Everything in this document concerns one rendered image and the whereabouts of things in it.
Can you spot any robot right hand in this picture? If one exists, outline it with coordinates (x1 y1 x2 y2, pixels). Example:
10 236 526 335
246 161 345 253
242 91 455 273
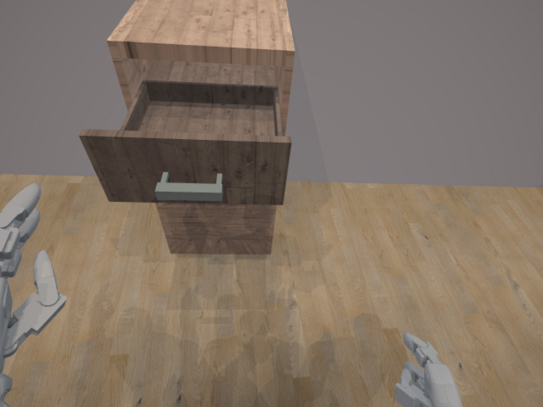
395 332 463 407

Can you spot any cabinet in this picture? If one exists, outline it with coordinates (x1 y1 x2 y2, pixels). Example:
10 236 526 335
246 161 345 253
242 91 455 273
107 0 295 254

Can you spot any drawer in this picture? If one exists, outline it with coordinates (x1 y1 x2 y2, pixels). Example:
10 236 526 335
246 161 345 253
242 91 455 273
79 80 292 205

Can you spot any robot left hand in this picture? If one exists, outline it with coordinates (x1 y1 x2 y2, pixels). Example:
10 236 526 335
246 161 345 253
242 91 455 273
0 183 66 374

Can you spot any handle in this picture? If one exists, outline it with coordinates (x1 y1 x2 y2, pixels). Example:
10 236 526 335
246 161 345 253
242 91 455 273
155 172 223 201

